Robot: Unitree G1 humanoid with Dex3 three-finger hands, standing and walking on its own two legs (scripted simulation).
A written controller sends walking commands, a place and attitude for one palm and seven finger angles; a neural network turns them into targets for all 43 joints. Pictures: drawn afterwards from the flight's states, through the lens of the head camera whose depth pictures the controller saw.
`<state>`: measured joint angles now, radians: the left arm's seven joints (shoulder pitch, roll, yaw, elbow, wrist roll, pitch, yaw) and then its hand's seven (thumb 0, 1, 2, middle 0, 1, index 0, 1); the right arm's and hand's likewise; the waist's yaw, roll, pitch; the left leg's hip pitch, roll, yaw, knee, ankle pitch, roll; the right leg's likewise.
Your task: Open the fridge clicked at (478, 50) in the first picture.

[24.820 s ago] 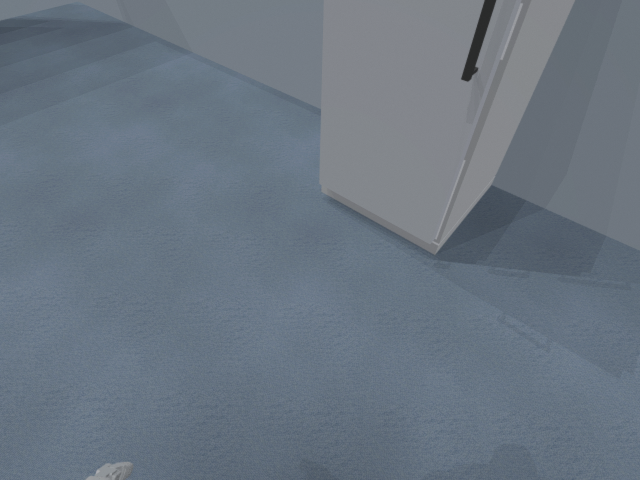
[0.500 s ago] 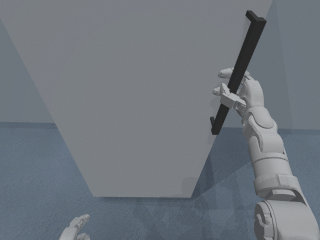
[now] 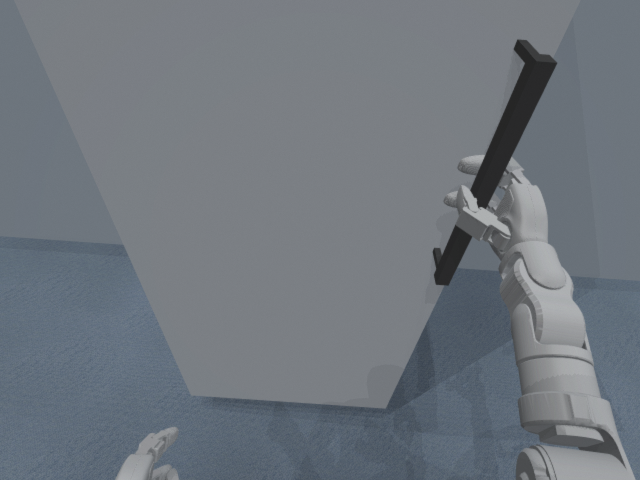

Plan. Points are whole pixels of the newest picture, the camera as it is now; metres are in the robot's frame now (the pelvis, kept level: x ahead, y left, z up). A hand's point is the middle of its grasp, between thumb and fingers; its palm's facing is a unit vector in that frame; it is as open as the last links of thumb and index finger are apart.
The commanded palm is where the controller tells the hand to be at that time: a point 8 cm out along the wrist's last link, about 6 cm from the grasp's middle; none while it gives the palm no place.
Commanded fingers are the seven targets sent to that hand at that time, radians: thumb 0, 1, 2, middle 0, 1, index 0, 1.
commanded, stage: grip the handle and tug to test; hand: right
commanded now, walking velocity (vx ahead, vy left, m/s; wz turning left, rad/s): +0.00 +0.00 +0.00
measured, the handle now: (475, 185) +0.46 -0.15 +0.18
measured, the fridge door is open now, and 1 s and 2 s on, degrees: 0 14 45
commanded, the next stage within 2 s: pull the door a little, standing still in 0.06 s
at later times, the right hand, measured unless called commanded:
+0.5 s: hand (467, 218) +0.39 -0.13 +0.18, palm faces -0.03 +1.00 +0.00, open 5.9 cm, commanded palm +0.33 -0.18 +0.17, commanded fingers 0.00 -0.90 -0.90 0.45 1.40 0.45 1.40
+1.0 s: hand (470, 298) +0.27 -0.11 +0.17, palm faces +0.02 +0.98 -0.21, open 6.5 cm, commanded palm +0.24 -0.17 +0.18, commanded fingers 0.00 -0.90 -0.90 0.45 1.40 0.45 1.40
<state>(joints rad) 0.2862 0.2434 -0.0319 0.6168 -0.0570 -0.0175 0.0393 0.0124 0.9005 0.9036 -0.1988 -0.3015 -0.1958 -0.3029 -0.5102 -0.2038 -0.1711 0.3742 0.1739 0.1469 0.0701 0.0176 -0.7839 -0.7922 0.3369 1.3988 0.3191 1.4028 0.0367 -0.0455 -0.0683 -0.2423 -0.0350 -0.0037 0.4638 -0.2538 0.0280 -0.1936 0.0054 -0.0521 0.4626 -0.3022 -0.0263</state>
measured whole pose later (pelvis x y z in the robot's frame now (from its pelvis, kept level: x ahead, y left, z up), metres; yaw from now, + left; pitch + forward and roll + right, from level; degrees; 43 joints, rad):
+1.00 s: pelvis +0.02 +0.00 +0.00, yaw +0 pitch +2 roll -1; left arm 0.14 0.23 -0.03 0.49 -0.01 0.13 0.07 0.01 0.90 0.90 -0.20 -0.30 -0.19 -0.30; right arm 0.21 -0.22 0.02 -0.43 0.08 0.00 -0.05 -0.02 -0.61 -0.78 0.43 1.39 0.31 1.34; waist 0.01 -0.07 -0.04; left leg -0.24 -0.02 0.03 0.50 -0.26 0.02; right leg -0.18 0.02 -0.03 0.46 -0.28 -0.02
